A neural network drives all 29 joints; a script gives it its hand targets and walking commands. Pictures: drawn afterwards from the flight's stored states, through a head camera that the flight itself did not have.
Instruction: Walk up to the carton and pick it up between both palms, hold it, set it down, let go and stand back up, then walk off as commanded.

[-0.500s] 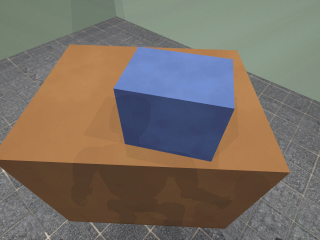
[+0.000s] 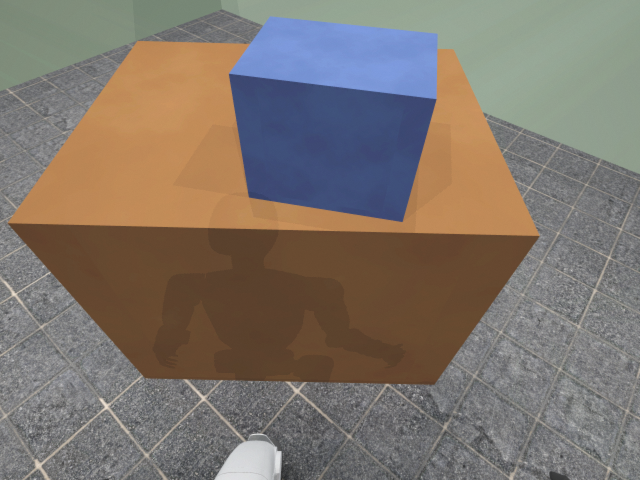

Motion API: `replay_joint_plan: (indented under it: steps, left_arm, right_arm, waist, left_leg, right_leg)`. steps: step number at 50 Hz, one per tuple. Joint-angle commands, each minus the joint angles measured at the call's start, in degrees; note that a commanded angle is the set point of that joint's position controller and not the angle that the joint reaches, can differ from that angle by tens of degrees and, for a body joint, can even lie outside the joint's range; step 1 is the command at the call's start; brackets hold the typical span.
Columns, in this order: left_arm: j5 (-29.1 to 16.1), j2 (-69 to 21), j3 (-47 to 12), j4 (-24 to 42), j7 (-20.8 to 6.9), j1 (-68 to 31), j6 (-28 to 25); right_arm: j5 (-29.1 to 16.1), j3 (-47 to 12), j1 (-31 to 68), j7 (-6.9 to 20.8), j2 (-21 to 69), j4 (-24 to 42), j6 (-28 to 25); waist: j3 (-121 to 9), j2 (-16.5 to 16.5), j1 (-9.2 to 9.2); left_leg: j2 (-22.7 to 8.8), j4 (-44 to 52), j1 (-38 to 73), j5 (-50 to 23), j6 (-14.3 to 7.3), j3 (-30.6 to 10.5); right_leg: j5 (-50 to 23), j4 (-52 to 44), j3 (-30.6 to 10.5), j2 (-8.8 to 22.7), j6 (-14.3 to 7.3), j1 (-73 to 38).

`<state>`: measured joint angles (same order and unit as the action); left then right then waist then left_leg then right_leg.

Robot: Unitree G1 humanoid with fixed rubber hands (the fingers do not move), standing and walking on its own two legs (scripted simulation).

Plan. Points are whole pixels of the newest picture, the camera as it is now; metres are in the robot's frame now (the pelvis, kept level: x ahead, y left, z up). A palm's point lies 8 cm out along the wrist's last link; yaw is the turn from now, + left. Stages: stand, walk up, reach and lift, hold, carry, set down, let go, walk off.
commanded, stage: walk off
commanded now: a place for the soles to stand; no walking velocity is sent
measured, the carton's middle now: (337, 120) +0.66 +0.00 +0.09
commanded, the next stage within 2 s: stand in 1.66 s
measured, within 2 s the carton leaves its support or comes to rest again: neither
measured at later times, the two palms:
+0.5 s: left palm out of the picture -0.06 +0.32 -0.09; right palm out of the picture -0.08 -0.31 -0.05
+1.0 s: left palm out of the picture -0.06 +0.32 -0.06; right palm out of the picture -0.05 -0.30 -0.07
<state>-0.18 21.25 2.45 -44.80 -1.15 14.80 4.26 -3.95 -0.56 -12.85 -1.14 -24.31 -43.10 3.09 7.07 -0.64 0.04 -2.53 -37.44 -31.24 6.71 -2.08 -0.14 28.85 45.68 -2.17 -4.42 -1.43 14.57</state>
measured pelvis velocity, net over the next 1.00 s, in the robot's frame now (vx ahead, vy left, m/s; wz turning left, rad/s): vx -0.13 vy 0.00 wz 0.02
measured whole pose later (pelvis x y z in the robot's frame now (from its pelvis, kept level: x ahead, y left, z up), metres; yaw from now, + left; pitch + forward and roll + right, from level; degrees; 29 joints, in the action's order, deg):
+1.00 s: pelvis -0.13 +0.00 +0.03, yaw +1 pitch -3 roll +1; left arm 0.4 21.9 3.7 -45.3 -1.3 15.4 -0.8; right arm -3.9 -0.6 -17.8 -0.3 -24.8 -43.0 -1.9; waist 6.0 -0.4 0.1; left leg 2.2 -44.1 -21.9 23.5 -1.4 -5.1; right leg 21.0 36.7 -6.7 -0.5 -0.3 12.4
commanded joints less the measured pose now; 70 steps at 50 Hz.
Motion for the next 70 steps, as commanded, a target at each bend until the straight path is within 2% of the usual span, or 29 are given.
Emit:
replay_joint_plan:
  steps: [1, 2, 3, 6, 12, 16, 18, 20, 21, 22, 23, 25, 27, 34, 37, 38, 39, 40, 41, 43, 47, 51, 52, 54, 55, 60, 64, 66, 70]
  left_arm:
    - [3.2, 22.0, 7.0, 5.0, 1.1, -0.5, -1.4]
    - [2.5, 19.7, 5.8, 5.3, 1.8, -5.3, -2.4]
    - [2.2, 18.0, 5.4, 5.6, 2.0, -7.1, -3.0]
    - [2.4, 15.5, 6.0, 6.5, 1.9, -5.4, -2.9]
    - [2.8, 15.2, 6.4, 8.8, 1.0, -4.9, -1.5]
    - [2.9, 16.7, 6.8, 8.2, 0.4, -3.9, -0.9]
    - [2.7, 16.6, 6.5, 8.0, 0.1, -4.9, -0.6]
    - [2.1, 13.8, 5.5, 7.0, 0.5, -4.3, -0.4]
    - [1.4, 11.9, 5.4, 6.9, 0.5, -4.7, 0.1]
    - [1.0, 10.6, 5.7, 6.4, 0.6, -4.3, 0.3]
    - [0.9, 14.3, 6.7, 7.8, 1.2, -7.1, -0.4]
    - [0.6, 15.5, 6.7, 5.1, 0.6, -2.3, -1.1]
    - [0.9, 14.1, 6.5, 3.5, -0.1, 1.5, -1.7]
    - [1.8, 13.2, 5.3, 4.7, -0.5, -2.6, -4.3]
    - [1.1, 13.3, 5.5, 2.8, -0.1, 2.8, -5.8]
    - [1.0, 14.1, 5.8, 2.1, 0.2, 6.2, -6.2]
    - [1.3, 16.6, 6.5, 1.7, 0.8, 10.1, -6.9]
    - [1.5, 21.3, 7.2, 3.2, 1.1, 8.6, -7.6]
    - [1.2, 20.9, 6.5, 3.3, 1.1, 8.0, -7.6]
    - [1.1, 18.0, 5.4, 4.5, 1.3, 5.4, -7.5]
    - [1.4, 15.6, 4.4, 5.2, 0.9, 0.8, -6.3]
    - [0.3, 13.6, 3.5, 4.7, 0.8, -4.8, -4.6]
    - [0.2, 12.2, 3.3, 4.3, 0.8, -4.2, -4.3]
    - [-0.8, 10.6, 3.5, 2.5, 1.2, 1.0, -3.6]
    - [-0.4, 12.9, 4.0, 1.7, 1.2, 2.6, -3.4]
    - [0.0, 12.2, 4.0, 1.6, 0.4, 3.6, -4.7]
    - [0.9, 15.7, 4.0, 2.8, 0.9, -0.9, -6.1]
    - [0.8, 14.6, 3.4, 2.5, 0.7, -2.9, -6.1]
    - [0.6, 13.8, 3.3, 1.5, 0.8, -1.1, -5.5]
  right_arm:
    - [6.8, 8.5, 7.7, -2.1, -11.3, 5.8, -0.5]
    - [5.9, 8.9, 4.3, -1.8, -12.4, 3.1, -0.7]
    - [4.8, 8.7, 1.2, -1.5, -11.8, 1.4, -0.4]
    - [4.3, 8.0, -2.3, -1.2, -11.6, 1.3, -0.3]
    - [3.9, 7.0, -3.9, -1.3, -11.9, 1.2, -1.1]
    - [4.2, 7.1, -6.5, -0.6, -12.0, 0.2, -2.3]
    - [4.5, 7.4, -11.2, -0.5, -11.7, -1.2, -3.0]
    - [5.6, 8.3, -15.3, -0.7, -11.8, -2.7, -3.7]
    - [6.7, 8.2, -15.4, -1.1, -13.6, -2.1, -4.2]
    - [7.4, 8.3, -12.5, -1.2, -17.3, -0.6, -4.9]
    - [6.7, 8.0, -6.3, -1.2, -19.4, 1.5, -5.4]
    - [7.5, 7.2, 1.7, -1.6, -16.1, 2.7, -6.4]
    - [7.3, 7.3, 0.3, -1.3, -13.9, 2.7, -6.7]
    - [6.9, 7.8, -4.4, 0.4, -15.2, 2.2, -6.5]
    - [6.6, 7.4, -1.9, 0.7, -13.5, 2.9, -6.3]
    - [6.3, 6.8, -1.8, 0.6, -11.1, 3.0, -6.3]
    - [5.9, 6.2, -1.6, 0.6, -8.3, 3.6, -6.3]
    - [5.7, 5.9, -2.7, 0.6, -7.3, 5.1, -6.5]
    - [6.1, 6.6, -2.3, 0.1, -10.1, 4.5, -6.7]
    - [5.4, 6.4, -2.0, 0.1, -10.3, 4.9, -6.9]
    - [4.2, 6.3, -3.1, 0.3, -9.7, 3.1, -6.7]
    - [5.1, 6.9, -5.8, -0.3, -11.2, -0.4, -6.7]
    - [5.3, 7.1, -7.6, -0.4, -12.8, -0.7, -6.9]
    - [5.7, 6.4, -4.1, -0.4, -15.5, 0.5, -7.3]
    - [5.6, 6.3, -1.9, 0.0, -16.0, 0.7, -7.2]
    - [5.6, 5.9, 2.0, 0.3, -13.1, 2.4, -6.8]
    - [4.8, 5.4, 1.6, 0.4, -9.3, 1.0, -6.4]
    - [4.6, 5.2, 1.1, 0.3, -9.2, 0.6, -6.7]
    - [5.1, 5.3, 2.8, 0.4, -10.5, 1.0, -6.9]
  waist:
    - [7.0, 12.4, 3.31]
    - [8.1, 4.8, 0.89]
    - [6.5, 4.4, -0.38]
    - [-3.2, 9.9, 0.08]
    - [-4.4, 15.6, 1.91]
    - [-5.3, 17.7, 1.37]
    - [-6.0, 17.1, -1.18]
    - [-7.1, 5.9, -3.91]
    - [-3.5, -1.1, -4.65]
    - [0.9, -6.4, -3.57]
    - [6.5, -6.1, -2.88]
    - [5.6, -5.4, 0.68]
    - [-0.1, -6.5, 0.71]
    - [-1.0, -11.9, -2.18]
    - [-6.5, -7.3, 1.97]
    - [-9.8, -2.4, 3.85]
    - [-11.0, 6.3, 5.74]
    - [-9.3, 12.6, 3.61]
    - [-5.8, 7.2, 2.11]
    - [-4.5, 5.1, 1.35]
    - [-9.5, 14.5, 1.16]
    - [-5.1, 12.4, -1.92]
    - [-5.3, 8.6, -2.27]
    - [-5.0, -1.4, 0.83]
    - [-5.2, -0.4, 1.14]
    - [-6.6, -6.4, 2.33]
    - [-7.4, -0.1, 0.01]
    - [-6.9, -0.8, -1.20]
    - [-7.7, 1.3, 0.73]
  left_leg:
    - [10.1, -29.4, -5.2, 25.9, 1.4, -12.4]
    - [8.7, -31.6, -2.8, 21.4, 1.2, -14.2]
    - [9.0, -33.9, -3.5, 18.0, 1.3, -14.3]
    - [10.9, -33.8, -2.6, 18.1, 1.9, -11.3]
    - [7.5, -21.5, 2.5, 21.0, 2.2, -5.2]
    - [4.7, -4.8, 9.8, 25.0, 0.8, -0.8]
    - [4.8, 2.9, 18.6, 21.6, -0.6, 0.4]
    - [3.7, 12.6, 27.3, 22.3, -2.4, -5.5]
    - [-1.7, 18.9, 24.6, 32.8, -3.3, -18.0]
    - [-12.9, 24.3, 19.6, 41.9, -4.0, -36.3]
    - [-17.3, 28.9, 8.3, 45.3, -6.5, -43.5]
    - [-11.3, 25.4, 7.7, 34.6, -4.8, -32.1]
    - [-8.0, 22.2, 13.9, 27.6, -4.3, -25.3]
    - [-9.7, 17.4, 21.6, 22.8, -9.6, -23.9]
    - [-6.1, 7.9, 20.2, 7.6, -7.1, -16.5]
    - [-3.4, 0.5, 15.6, 4.6, -4.8, -11.9]
    - [2.1, -12.7, 6.2, 7.3, -1.6, -6.4]
    - [7.1, -19.3, -4.9, 20.9, 0.5, -1.2]
    - [5.1, -21.9, -5.6, 26.2, 0.4, -3.4]
    - [3.3, -20.7, -3.5, 27.0, -0.3, -3.7]
    - [2.9, -2.8, 6.9, 18.6, -0.1, -0.8]
    - [2.8, 8.3, 25.9, 2.8, -1.5, -3.5]
    - [-0.7, 10.3, 27.0, 5.5, -3.0, -10.5]
    - [-15.9, 19.9, 18.1, 9.2, -10.3, -31.2]
    - [-17.5, 20.5, 13.4, 13.2, -13.7, -31.8]
    - [-9.1, 12.2, 16.2, 3.5, -6.2, -17.2]
    - [-0.4, 3.4, 14.4, 6.8, -1.1, -6.5]
    - [-0.4, 5.3, 18.1, 6.0, -1.8, -6.7]
    - [-3.9, 7.2, 16.1, 4.1, -4.1, -11.3]
  right_leg:
    - [6.7, -37.2, -41.9, 26.5, -10.2, 21.1]
    - [1.0, -32.8, -33.5, 20.9, -7.4, 19.4]
    - [-5.6, -30.1, -24.3, 15.6, -4.3, 15.1]
    - [-27.1, -23.8, -18.7, 12.9, -3.7, -0.5]
    - [-5.1, -26.9, -19.6, 13.5, -8.9, -1.7]
    - [2.9, -28.8, -18.0, 13.4, -8.6, -0.8]
    - [5.9, -27.5, -16.1, 13.4, -7.7, 4.9]
    - [9.5, -16.3, -13.2, 11.2, -4.3, 14.1]
    - [7.4, -5.7, -10.0, 4.9, -1.8, 20.1]
    - [0.0, 6.3, -8.1, -2.2, 0.7, 26.5]
    - [-1.5, 9.0, -11.0, -0.6, 1.9, 25.5]
    - [-7.5, 12.2, -13.4, 0.5, 1.4, 18.2]
    - [-9.0, 12.1, -10.9, -0.3, 1.9, 14.6]
    - [-1.0, -6.2, -2.0, 3.8, 0.5, 12.9]
    - [-6.1, -19.1, -0.7, 3.1, -0.7, -0.5]
    - [-5.4, -23.2, -4.8, 4.3, -1.5, -10.5]
    - [-6.0, -26.1, -17.7, 10.5, -4.5, -19.0]
    - [-13.6, -27.9, -35.9, 22.0, -11.5, -21.5]
    - [-20.6, -25.9, -37.3, 23.2, -14.6, -17.0]
    - [-31.9, -21.4, -27.5, 19.5, -14.9, -12.8]
    - [-46.1, -16.9, -15.3, 12.7, -9.2, -11.4]
    - [-25.3, -16.6, -11.4, 9.3, -6.0, 8.7]
    - [-19.4, -12.8, -10.9, 6.7, -4.5, 11.4]
    - [1.8, -1.2, -5.8, -0.2, -0.2, 8.6]
    - [5.6, 2.8, -4.9, 1.3, -0.3, 5.0]
    - [-6.7, -16.0, -2.7, 3.5, -1.2, 0.5]
    - [-10.8, -23.2, -17.7, 11.0, -6.0, 1.1]
    - [-16.6, -20.5, -14.8, 10.3, -6.0, 3.9]
    - [-17.1, -17.0, -10.2, 6.4, -4.0, 2.1]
